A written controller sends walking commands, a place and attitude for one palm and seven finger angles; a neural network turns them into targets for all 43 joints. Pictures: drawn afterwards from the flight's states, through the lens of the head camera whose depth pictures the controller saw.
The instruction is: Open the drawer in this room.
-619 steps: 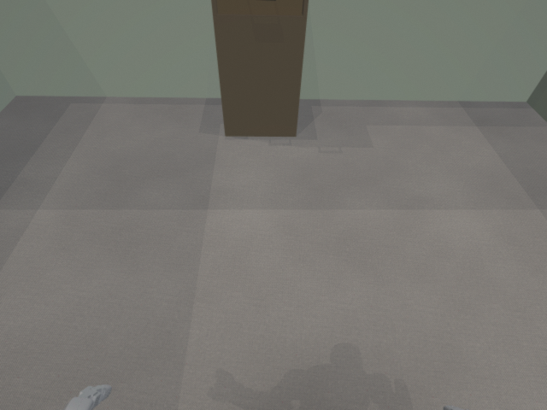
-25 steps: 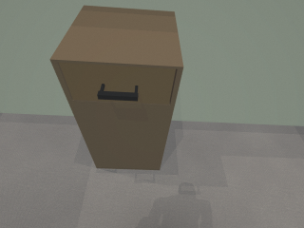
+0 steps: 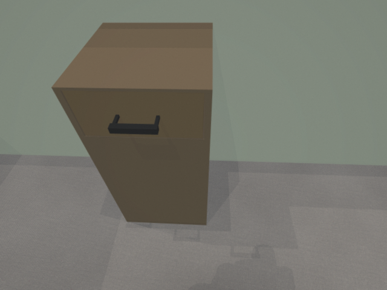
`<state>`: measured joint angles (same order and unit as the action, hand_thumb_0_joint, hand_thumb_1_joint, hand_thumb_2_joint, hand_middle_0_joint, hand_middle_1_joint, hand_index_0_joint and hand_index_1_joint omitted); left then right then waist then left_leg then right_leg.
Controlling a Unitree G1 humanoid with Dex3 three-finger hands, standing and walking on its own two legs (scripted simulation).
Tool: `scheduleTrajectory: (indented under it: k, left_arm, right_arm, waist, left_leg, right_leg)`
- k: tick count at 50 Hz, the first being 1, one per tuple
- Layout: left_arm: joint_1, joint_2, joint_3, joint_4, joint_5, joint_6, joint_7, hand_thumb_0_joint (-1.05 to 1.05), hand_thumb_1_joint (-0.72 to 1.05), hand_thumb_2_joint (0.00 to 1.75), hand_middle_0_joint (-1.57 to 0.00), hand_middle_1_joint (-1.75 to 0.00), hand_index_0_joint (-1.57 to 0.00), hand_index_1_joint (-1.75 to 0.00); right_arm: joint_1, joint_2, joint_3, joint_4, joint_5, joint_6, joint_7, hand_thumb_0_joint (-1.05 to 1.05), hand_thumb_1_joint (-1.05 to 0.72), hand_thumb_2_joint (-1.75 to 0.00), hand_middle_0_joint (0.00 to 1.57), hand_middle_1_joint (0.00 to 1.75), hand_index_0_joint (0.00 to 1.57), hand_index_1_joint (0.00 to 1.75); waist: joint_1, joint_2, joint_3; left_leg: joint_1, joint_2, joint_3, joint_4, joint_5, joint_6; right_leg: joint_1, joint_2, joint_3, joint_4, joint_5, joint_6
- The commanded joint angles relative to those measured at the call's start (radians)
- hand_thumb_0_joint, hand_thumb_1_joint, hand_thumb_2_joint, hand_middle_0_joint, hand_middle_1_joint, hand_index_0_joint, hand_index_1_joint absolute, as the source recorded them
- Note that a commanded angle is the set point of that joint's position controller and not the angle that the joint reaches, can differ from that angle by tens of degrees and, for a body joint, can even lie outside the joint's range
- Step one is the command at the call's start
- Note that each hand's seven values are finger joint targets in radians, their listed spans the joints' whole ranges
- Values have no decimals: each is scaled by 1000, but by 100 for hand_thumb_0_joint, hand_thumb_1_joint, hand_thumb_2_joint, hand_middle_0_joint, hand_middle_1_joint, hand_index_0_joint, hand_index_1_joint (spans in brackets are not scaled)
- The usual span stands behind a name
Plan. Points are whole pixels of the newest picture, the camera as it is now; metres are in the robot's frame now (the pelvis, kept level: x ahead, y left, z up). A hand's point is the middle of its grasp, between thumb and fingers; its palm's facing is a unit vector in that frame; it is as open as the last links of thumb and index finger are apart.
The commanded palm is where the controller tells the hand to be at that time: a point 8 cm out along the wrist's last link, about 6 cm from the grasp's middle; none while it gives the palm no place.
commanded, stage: come to a stop and stand still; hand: left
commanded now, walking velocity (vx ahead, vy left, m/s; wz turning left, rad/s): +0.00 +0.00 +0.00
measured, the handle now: (135, 123) +0.55 +0.20 +0.01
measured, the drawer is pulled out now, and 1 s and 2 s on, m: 0.00 0.00 0.00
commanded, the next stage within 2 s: look again from close up in 0.82 s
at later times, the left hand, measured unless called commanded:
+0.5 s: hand out of the picture +0.00 +0.19 -0.17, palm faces +0.04 -0.98 -0.18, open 7.4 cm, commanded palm none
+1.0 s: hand out of the picture +0.01 +0.22 -0.17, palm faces -0.01 -0.98 -0.20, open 7.4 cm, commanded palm none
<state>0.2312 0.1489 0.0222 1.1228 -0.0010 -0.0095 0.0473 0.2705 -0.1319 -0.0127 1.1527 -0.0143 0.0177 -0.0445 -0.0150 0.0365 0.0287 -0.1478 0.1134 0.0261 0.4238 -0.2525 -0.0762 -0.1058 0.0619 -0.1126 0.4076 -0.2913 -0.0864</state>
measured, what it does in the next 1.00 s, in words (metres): shifts its weight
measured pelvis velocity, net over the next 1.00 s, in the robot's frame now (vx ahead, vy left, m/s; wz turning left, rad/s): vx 0.01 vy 0.05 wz -0.02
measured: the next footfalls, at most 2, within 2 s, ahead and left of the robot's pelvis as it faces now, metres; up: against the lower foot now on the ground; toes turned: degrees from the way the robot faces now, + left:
none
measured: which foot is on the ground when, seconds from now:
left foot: down 0.00-1.00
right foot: down 0.00-1.00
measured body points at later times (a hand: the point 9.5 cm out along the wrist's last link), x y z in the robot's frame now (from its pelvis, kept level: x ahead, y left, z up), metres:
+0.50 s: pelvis +0.01 +0.03 +0.00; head +0.02 +0.02 +0.45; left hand -0.01 +0.24 -0.16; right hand +0.00 -0.19 -0.16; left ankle -0.02 +0.18 -0.74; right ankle -0.04 -0.05 -0.74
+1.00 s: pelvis +0.01 +0.05 +0.00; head +0.03 +0.05 +0.45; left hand +0.01 +0.28 -0.16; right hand -0.01 -0.16 -0.16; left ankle -0.02 +0.18 -0.74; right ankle -0.04 -0.05 -0.74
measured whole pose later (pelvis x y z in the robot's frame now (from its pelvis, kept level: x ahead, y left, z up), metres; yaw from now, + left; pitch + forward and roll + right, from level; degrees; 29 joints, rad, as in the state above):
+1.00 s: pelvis +0.01 +0.05 +0.00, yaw -1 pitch +0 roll +0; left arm 0.29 0.15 0.00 1.09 0.01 -0.03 0.04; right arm 0.30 -0.13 -0.01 1.10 -0.02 -0.01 -0.03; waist -0.01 0.00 0.04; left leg -0.18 0.05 0.07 0.46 -0.29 -0.02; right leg -0.14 -0.01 -0.07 0.45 -0.31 -0.01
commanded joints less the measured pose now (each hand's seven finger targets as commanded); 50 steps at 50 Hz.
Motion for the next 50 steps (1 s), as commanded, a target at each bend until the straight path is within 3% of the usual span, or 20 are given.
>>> scheduleTrajectory:
  k: [1,5,10,18,28,35,45,46,47,48,50]
  left_arm:
    - [79,104,12,-15,5,-5,1,0,90,90,-20,-30,-20,-30]
    - [105,99,10,-6,5,-10,1,0,90,90,-20,-30,-20,-30]
    - [131,85,4,8,5,-11,1,0,90,90,-20,-30,-20,-30]
    - [144,69,-2,19,6,-9,-1,0,90,90,-20,-30,-20,-30]
    - [135,66,-3,13,6,-6,-2,0,90,90,-20,-30,-20,-30]
    - [130,76,-3,5,6,-8,-2,0,90,90,-20,-30,-20,-30]
    - [131,77,-4,3,7,-9,-1,0,90,90,-20,-30,-20,-30]
    - [128,218,-17,-81,19,-29,-1,0,90,90,-20,-30,-20,-30]
    - [134,150,4,-82,18,-32,4,0,90,90,-20,-30,-20,-30]
    - [138,164,17,-81,22,-34,3,0,90,90,-20,-30,-20,-30]
    - [169,133,7,-90,18,-32,5,0,90,90,-20,-30,-20,-30]
  right_arm:
    - [93,-63,-11,-11,2,-1,-5,0,-90,-90,20,30,20,30]
    - [77,-72,-8,-15,3,-6,-7,0,-90,-90,20,30,20,30]
    - [66,-76,-4,-14,4,-11,-10,0,-90,-90,20,30,20,30]
    - [70,-78,-1,-11,4,-19,-12,0,-90,-90,20,30,20,30]
    - [82,-78,3,-4,3,-28,-8,0,-90,-90,20,30,20,30]
    - [96,-80,2,-4,4,-35,-6,0,-90,-90,20,30,20,30]
    - [108,-78,1,-1,5,-39,-4,0,-90,-90,20,30,20,30]
    - [47,-164,-13,-114,1,-33,18,0,-90,-90,20,30,20,30]
    - [46,-158,-22,-144,-9,-52,11,0,-90,-90,20,30,20,30]
    - [59,-133,-30,-134,-11,-57,1,0,-90,-90,20,30,20,30]
    - [96,-101,-23,-140,-3,-56,-5,0,-90,-90,20,30,20,30]
  waist:
    - [4,-79,35]
    - [9,-82,8]
    - [12,-53,6]
    - [12,-29,36]
    - [21,-31,65]
    - [21,-39,33]
    - [19,-33,39]
    - [11,-86,130]
    - [17,-27,27]
    - [10,-18,-82]
    - [10,-56,-157]
  left_leg:
    - [3,-8,20,-7,116,49]
    - [15,-6,19,-10,163,51]
    - [50,5,16,-22,208,54]
    - [59,16,4,-46,233,62]
    - [37,15,-9,-76,234,74]
    - [48,16,-11,-81,266,80]
    - [48,13,-13,-91,274,85]
    - [-18,-31,-53,-42,194,86]
    - [-45,-16,-29,46,236,99]
    - [-32,-26,-22,84,267,106]
    - [-49,-39,-7,123,253,102]
  right_leg:
    - [-31,-198,165,-130,381,76]
    - [1,-195,155,-111,487,84]
    - [-14,-188,142,-98,480,72]
    - [-37,-176,132,-93,387,53]
    - [-43,-171,126,-87,298,54]
    - [-24,-175,120,-77,312,58]
    - [-26,-175,121,-75,298,63]
    - [-107,-155,139,-51,278,52]
    - [-74,-191,155,25,354,48]
    - [-19,-208,158,59,541,37]
    - [44,-224,162,85,700,28]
